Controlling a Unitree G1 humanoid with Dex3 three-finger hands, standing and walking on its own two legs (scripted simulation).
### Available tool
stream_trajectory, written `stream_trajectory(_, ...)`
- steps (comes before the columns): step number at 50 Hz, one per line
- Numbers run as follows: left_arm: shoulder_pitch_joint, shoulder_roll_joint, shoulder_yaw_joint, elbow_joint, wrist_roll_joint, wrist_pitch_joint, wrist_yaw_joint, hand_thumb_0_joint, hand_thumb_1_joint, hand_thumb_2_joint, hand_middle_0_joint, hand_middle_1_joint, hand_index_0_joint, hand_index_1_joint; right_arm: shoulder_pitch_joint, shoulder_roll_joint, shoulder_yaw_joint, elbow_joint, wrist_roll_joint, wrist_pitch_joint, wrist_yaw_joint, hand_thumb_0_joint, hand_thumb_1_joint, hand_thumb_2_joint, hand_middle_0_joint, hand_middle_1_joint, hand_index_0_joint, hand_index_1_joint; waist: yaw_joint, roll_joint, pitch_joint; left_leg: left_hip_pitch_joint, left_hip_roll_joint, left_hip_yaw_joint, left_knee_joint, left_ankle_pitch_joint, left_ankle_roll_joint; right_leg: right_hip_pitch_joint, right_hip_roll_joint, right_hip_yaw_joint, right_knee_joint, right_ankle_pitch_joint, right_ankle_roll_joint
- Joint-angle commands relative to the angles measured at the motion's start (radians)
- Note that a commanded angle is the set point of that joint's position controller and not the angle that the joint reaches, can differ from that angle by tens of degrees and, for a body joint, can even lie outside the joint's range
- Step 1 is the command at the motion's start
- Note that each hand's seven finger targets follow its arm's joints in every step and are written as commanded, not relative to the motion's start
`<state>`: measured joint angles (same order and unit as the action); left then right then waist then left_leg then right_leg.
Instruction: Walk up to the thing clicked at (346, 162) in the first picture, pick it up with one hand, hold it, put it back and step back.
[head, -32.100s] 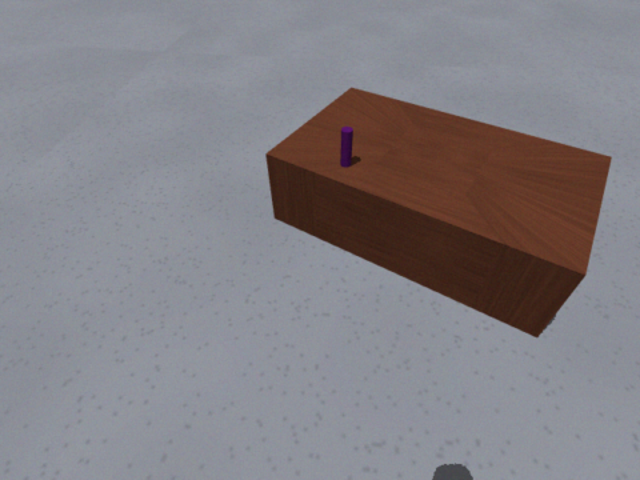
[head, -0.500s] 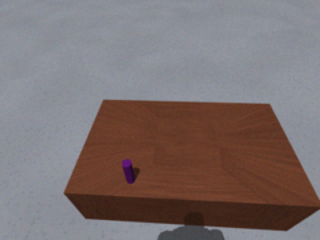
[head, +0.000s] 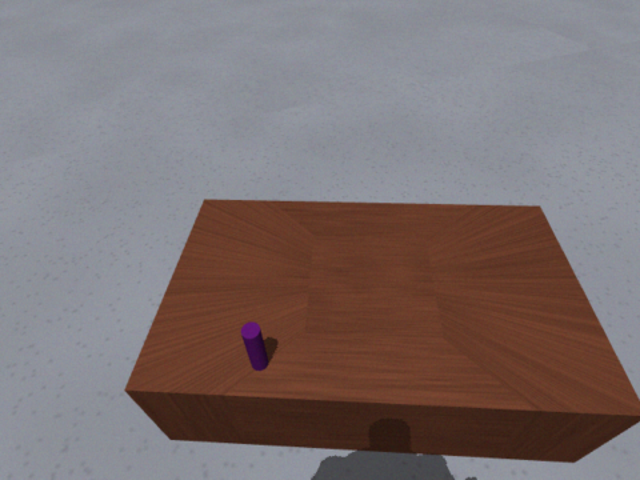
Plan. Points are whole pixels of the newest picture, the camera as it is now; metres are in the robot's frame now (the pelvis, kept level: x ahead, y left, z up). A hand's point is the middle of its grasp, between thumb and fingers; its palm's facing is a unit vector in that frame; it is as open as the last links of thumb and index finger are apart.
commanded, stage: stand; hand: left
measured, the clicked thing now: (255, 347) +0.50 +0.17 -0.34
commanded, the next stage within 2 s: step back in 0.76 s
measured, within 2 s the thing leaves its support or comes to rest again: neither
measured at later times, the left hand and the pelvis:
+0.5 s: hand out of the picture +0.08 +0.25 -0.16, palm faces -0.01 -0.94 -0.34, open 7.4 cm; pelvis +0.01 +0.00 +0.00, yaw +0 degrees
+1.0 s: hand out of the picture +0.08 +0.29 -0.17, palm faces +0.00 -0.93 -0.37, open 7.4 cm; pelvis -0.02 +0.02 -0.02, yaw +1 degrees
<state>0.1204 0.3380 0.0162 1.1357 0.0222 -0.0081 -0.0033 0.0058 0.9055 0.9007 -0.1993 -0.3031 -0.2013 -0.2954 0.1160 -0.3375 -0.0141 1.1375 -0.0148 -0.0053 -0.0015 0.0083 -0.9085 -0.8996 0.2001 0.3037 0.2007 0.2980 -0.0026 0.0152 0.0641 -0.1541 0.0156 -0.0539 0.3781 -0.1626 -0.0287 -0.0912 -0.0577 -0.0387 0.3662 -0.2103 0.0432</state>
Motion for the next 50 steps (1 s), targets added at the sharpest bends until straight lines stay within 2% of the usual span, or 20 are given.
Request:
stream_trajectory(1,-0.034,0.214,0.038,-0.055,-0.006,-0.018,0.017,0.0,0.9,0.9,-0.2,-0.3,-0.2,-0.301,-0.026,-0.21,-0.036,-0.055,0.003,-0.017,-0.009,0.0,-0.9,-0.9,0.2,0.3,0.2,0.3,0.0,-0.013,-0.057,0.003,0.092,-0.069,-0.071,0.082,0.038,-0.014,-0.078,0.067,-0.083,0.033,-0.045)
stream_trajectory(3,-0.036,0.214,0.038,-0.057,-0.007,-0.02,0.018,0.0,0.9,0.9,-0.2,-0.3,-0.2,-0.301,-0.042,-0.211,-0.037,-0.057,0.002,-0.019,-0.009,0.0,-0.9,-0.9,0.2,0.3,0.2,0.3,0.006,-0.012,-0.081,0.021,0.097,-0.065,-0.056,0.146,0.041,0.003,-0.084,0.067,-0.076,0.088,-0.045)
stream_trajectory(7,-0.029,0.211,0.038,-0.056,-0.008,-0.018,0.016,0.0,0.9,0.9,-0.2,-0.3,-0.2,-0.301,-0.032,-0.214,-0.035,-0.049,0.003,-0.018,-0.009,0.0,-0.9,-0.9,0.2,0.3,0.2,0.3,0.004,0.0,-0.066,0.006,0.094,-0.067,-0.069,0.116,0.037,0.002,-0.078,0.063,-0.084,0.062,-0.044)
stream_trajectory(14,-0.035,0.217,0.041,-0.061,-0.009,-0.019,0.018,0.0,0.9,0.9,-0.2,-0.3,-0.2,-0.3,-0.037,-0.211,-0.033,-0.053,0.002,-0.019,-0.012,0.0,-0.9,-0.9,0.2,0.3,0.2,0.3,0.003,-0.024,-0.103,0.039,0.099,-0.058,-0.052,0.208,0.04,0.026,-0.085,0.055,-0.065,0.15,-0.043)
stream_trajectory(18,-0.037,0.206,0.036,-0.063,-0.008,-0.017,0.016,0.0,0.9,0.9,-0.2,-0.3,-0.2,-0.3,-0.039,-0.213,-0.032,-0.05,0.003,-0.017,-0.011,0.0,-0.9,-0.9,0.2,0.3,0.2,0.3,0.002,-0.02,-0.069,0.018,0.099,-0.063,-0.067,0.161,0.036,0.004,-0.079,0.051,-0.083,0.085,-0.042)
stream_trajectory(20,-0.037,0.211,0.037,-0.057,-0.007,-0.015,0.015,0.0,0.9,0.9,-0.2,-0.3,-0.2,-0.3,-0.035,-0.217,-0.032,-0.048,0.003,-0.013,-0.009,0.0,-0.9,-0.9,0.2,0.3,0.2,0.3,-0.002,-0.014,-0.034,-0.009,0.091,-0.066,-0.086,0.049,0.033,-0.018,-0.076,0.059,-0.102,-0.002,-0.043)
stream_trajectory(23,-0.03,0.215,0.039,-0.06,-0.004,-0.015,0.014,0.0,0.9,0.9,-0.2,-0.3,-0.2,-0.3,-0.043,-0.219,-0.036,-0.05,0.003,-0.014,-0.007,0.0,-0.9,-0.9,0.2,0.3,0.2,0.3,0.002,-0.01,-0.034,-0.009,0.092,-0.073,-0.087,0.032,0.037,-0.023,-0.076,0.055,-0.1,-0.008,-0.049)
stream_trajectory(27,-0.031,0.213,0.039,-0.064,-0.006,-0.017,0.014,0.0,0.9,0.9,-0.2,-0.3,-0.2,-0.3,-0.044,-0.212,-0.035,-0.052,0.004,-0.015,-0.006,0.0,-0.9,-0.9,0.2,0.3,0.2,0.3,0.003,-0.016,-0.046,-0.002,0.097,-0.073,-0.083,0.081,0.037,-0.011,-0.078,0.055,-0.095,0.014,-0.051)
stream_trajectory(32,-0.026,0.216,0.042,-0.069,-0.012,-0.019,0.014,0.0,0.9,0.9,-0.2,-0.3,-0.2,-0.3,-0.046,-0.212,-0.033,-0.057,0.004,-0.022,-0.009,0.0,-0.9,-0.9,0.2,0.3,0.2,0.3,0.008,-0.011,-0.109,0.039,0.102,-0.063,-0.052,0.225,0.04,0.035,-0.086,0.054,-0.069,0.154,-0.049)
stream_trajectory(37,-0.028,0.213,0.04,-0.068,-0.012,-0.016,0.014,0.0,0.9,0.9,-0.2,-0.3,-0.2,-0.3,-0.039,-0.217,-0.028,-0.053,0.005,-0.021,-0.012,0.0,-0.9,-0.9,0.2,0.3,0.2,0.3,0.006,-0.008,-0.088,0.036,0.102,-0.063,-0.061,0.216,0.036,0.021,-0.084,0.052,-0.069,0.15,-0.046)
stream_trajectory(38,-0.032,0.287,0.092,-0.079,-0.035,-0.005,0.02,0.0,0.9,0.9,-0.2,-0.3,-0.2,-0.3,-0.073,-0.26,-0.046,-0.086,0.007,0.002,-0.005,0.0,-0.9,-0.9,0.2,0.3,0.2,0.3,0.007,-0.021,0.033,-0.07,0.074,-0.057,0.046,0.33,0.067,-0.054,-0.067,0.053,0.014,0.259,-0.06)
stream_trajectory(39,-0.013,0.282,0.096,-0.088,-0.036,0.0,0.024,0.0,0.9,0.9,-0.2,-0.3,-0.2,-0.3,-0.059,-0.238,-0.047,-0.098,0.014,0.009,-0.006,0.0,-0.9,-0.9,0.2,0.3,0.2,0.3,0.004,-0.037,0.01,-0.07,0.068,-0.037,0.093,0.354,0.069,-0.051,-0.074,0.047,0.028,0.3,-0.08)
stream_trajectory(42,-0.015,0.287,0.108,-0.133,-0.034,0.009,0.026,0.0,0.9,0.9,-0.2,-0.3,-0.2,-0.3,-0.032,-0.227,-0.056,-0.13,0.019,0.022,-0.004,0.0,-0.9,-0.9,0.2,0.3,0.2,0.3,-0.004,-0.081,-0.05,-0.061,0.004,0.014,0.249,0.248,0.065,-0.083,-0.143,0.107,0.012,0.337,-0.159)
stream_trajectory(43,-0.057,0.296,0.111,-0.164,-0.025,0.013,0.026,0.0,0.9,0.9,-0.2,-0.3,-0.2,-0.3,-0.003,-0.226,-0.065,-0.136,0.018,0.03,-0.002,0.0,-0.9,-0.9,0.2,0.3,0.2,0.3,-0.017,-0.136,-0.082,-0.066,-0.03,0.047,0.336,0.078,0.06,-0.097,-0.202,0.155,0.0,0.324,-0.201)
stream_trajectory(44,-0.095,0.301,0.114,-0.19,-0.018,0.015,0.028,0.0,0.9,0.9,-0.2,-0.3,-0.2,-0.3,0.023,-0.222,-0.069,-0.139,0.014,0.038,0.0,0.0,-0.9,-0.9,0.2,0.3,0.2,0.3,-0.026,-0.174,-0.093,-0.077,-0.055,0.052,0.416,-0.135,0.06,-0.128,-0.257,0.188,0.004,0.33,-0.245)
stream_trajectory(45,-0.125,0.311,0.118,-0.218,-0.007,0.018,0.027,0.0,0.9,0.9,-0.2,-0.3,-0.2,-0.3,0.051,-0.227,-0.073,-0.15,0.011,0.048,0.005,0.0,-0.9,-0.9,0.2,0.3,0.2,0.3,-0.032,-0.218,-0.097,-0.073,-0.059,0.036,0.502,-0.283,0.071,-0.187,-0.301,0.215,0.01,0.323,-0.276)
stream_trajectory(46,-0.15,0.317,0.12,-0.236,0.002,0.02,0.027,0.0,0.9,0.9,-0.2,-0.3,-0.2,-0.3,0.077,-0.231,-0.078,-0.162,0.01,0.054,0.01,0.0,-0.9,-0.9,0.2,0.3,0.2,0.3,-0.043,-0.221,-0.086,-0.059,-0.034,-0.001,0.515,-0.328,0.081,-0.244,-0.315,0.22,0.026,0.295,-0.282)
stream_trajectory(48,-0.184,0.303,0.114,-0.258,0.003,0.025,0.028,0.0,0.9,0.9,-0.2,-0.3,-0.2,-0.3,0.088,-0.229,-0.086,-0.174,0.015,0.052,0.016,0.0,-0.9,-0.9,0.2,0.3,0.2,0.3,-0.055,-0.221,-0.072,-0.069,-0.018,-0.001,0.422,-0.25,0.091,-0.249,-0.261,0.154,0.102,0.265,-0.234)
stream_trajectory(49,-0.197,0.294,0.109,-0.27,0.0,0.028,0.029,0.0,0.9,0.9,-0.2,-0.3,-0.2,-0.3,0.114,-0.23,-0.088,-0.175,0.014,0.044,0.015,0.0,-0.9,-0.9,0.2,0.3,0.2,0.3,-0.067,-0.211,-0.083,-0.076,-0.002,0.003,0.303,-0.091,0.094,-0.207,-0.215,0.12,0.18,0.252,-0.188)
stream_trajectory(50,-0.171,0.256,0.101,-0.278,-0.01,0.035,0.027,0.0,0.9,0.9,-0.2,-0.3,-0.2,-0.3,0.108,-0.249,-0.091,-0.182,0.008,0.034,0.009,0.0,-0.9,-0.9,0.2,0.3,0.2,0.3,-0.054,-0.073,-0.077,-0.108,0.068,-0.055,0.119,0.223,0.092,-0.172,-0.113,0.052,0.315,0.158,-0.126)
